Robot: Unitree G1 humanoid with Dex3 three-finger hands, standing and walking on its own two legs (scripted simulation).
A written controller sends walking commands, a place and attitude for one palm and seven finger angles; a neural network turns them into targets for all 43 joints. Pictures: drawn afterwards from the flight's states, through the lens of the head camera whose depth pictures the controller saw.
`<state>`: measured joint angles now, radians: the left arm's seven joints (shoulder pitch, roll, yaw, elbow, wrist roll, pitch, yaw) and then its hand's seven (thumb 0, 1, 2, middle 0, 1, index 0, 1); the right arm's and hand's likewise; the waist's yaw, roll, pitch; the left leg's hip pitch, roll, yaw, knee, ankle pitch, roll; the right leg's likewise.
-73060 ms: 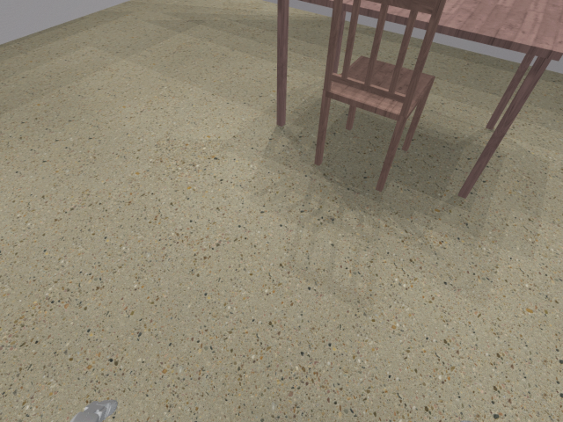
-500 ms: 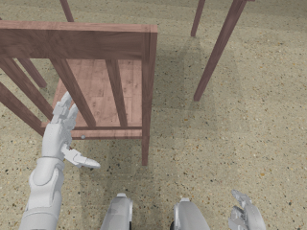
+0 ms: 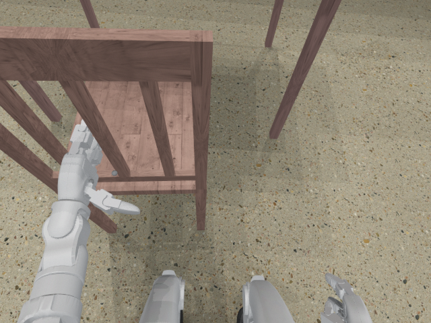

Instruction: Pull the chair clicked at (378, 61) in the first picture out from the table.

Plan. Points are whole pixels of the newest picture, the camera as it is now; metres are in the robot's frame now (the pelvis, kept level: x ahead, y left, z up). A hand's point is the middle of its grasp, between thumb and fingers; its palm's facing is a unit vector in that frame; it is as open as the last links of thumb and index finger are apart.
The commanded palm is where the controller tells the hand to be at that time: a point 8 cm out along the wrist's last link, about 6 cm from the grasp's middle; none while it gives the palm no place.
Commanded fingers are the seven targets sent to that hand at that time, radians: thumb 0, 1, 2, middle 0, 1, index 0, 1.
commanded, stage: push the fingers through the gap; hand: left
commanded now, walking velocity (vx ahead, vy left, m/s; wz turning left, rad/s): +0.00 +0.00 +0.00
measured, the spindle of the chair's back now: (104, 137) +0.44 +0.22 +0.03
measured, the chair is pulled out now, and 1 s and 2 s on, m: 0.32 0.32 0.32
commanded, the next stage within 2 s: hook a spindle and tug to test in 1.28 s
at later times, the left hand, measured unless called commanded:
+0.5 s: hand (116, 151) +0.42 +0.20 +0.02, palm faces +0.03 -1.00 -0.03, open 16.9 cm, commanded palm +0.40 +0.24 +0.03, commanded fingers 0.00 -0.50 0.30 -0.06 -0.08 -0.06 -0.08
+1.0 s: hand (119, 132) +0.46 +0.20 +0.02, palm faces +0.03 -1.00 -0.03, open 16.9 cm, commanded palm +0.44 +0.24 +0.03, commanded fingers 0.00 -0.50 0.30 -0.06 -0.08 -0.06 -0.08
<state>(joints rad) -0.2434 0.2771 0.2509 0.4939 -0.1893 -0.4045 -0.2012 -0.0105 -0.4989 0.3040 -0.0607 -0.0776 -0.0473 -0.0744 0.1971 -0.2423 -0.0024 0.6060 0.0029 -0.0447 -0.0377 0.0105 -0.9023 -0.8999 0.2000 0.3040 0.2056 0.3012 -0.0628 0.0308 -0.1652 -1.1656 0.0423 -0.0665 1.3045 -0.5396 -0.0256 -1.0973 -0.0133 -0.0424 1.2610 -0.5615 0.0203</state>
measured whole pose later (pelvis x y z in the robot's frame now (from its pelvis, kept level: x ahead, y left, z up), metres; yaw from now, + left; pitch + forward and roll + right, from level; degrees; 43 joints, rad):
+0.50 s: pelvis +0.00 +0.00 +0.00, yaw -1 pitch +24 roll -3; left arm -0.45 0.33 0.32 0.72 -0.16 -0.42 -0.21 -0.01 -0.50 0.30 -0.06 -0.08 -0.06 -0.08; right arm 0.24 -0.25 0.00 0.63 0.00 -0.01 -0.02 0.01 -0.90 -0.90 0.20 0.30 0.21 0.30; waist -0.09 0.03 -0.16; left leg -1.19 0.05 -0.06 1.30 -0.53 -0.02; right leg -1.12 -0.01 -0.03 1.25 -0.55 0.03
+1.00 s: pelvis +0.00 +0.01 +0.00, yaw -2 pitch +26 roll -4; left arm -0.63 0.38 0.37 0.89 -0.13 -0.45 -0.21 -0.01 -0.50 0.30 -0.06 -0.08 -0.06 -0.08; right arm 0.28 -0.24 0.00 0.64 -0.02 0.05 -0.01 0.01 -0.90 -0.90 0.20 0.30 0.21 0.30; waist -0.13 0.03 -0.15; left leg -1.23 0.05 -0.05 1.32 -0.54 -0.01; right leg -1.16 0.00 -0.02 1.25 -0.54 0.04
